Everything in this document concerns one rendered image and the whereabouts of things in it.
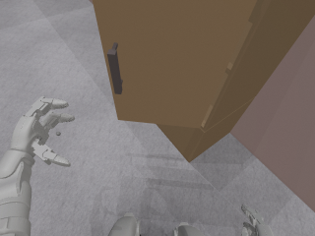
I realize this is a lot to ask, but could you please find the left robot forearm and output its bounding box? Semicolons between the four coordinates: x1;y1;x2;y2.
0;149;35;236

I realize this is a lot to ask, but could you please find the cupboard door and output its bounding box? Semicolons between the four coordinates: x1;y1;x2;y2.
93;0;257;129

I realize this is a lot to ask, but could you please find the robot right hand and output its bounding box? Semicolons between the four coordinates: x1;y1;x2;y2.
241;205;275;236

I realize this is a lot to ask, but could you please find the robot right thigh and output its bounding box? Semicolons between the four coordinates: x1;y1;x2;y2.
171;225;205;236

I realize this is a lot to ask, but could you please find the robot left hand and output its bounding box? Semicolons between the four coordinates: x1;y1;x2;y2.
10;96;75;167

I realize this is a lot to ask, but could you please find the right robot shin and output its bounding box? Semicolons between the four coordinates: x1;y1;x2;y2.
178;222;188;227

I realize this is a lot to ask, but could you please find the handle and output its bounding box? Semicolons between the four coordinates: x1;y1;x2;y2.
107;42;123;94

